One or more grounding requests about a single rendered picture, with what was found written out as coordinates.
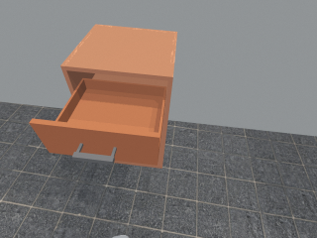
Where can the drawer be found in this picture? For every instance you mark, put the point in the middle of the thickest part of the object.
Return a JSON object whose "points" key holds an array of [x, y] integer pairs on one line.
{"points": [[103, 115]]}

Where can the handle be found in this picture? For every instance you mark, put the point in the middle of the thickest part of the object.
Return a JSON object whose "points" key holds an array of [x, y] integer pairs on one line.
{"points": [[94, 158]]}

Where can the cabinet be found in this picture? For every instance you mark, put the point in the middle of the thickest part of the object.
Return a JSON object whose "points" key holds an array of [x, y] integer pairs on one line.
{"points": [[126, 54]]}

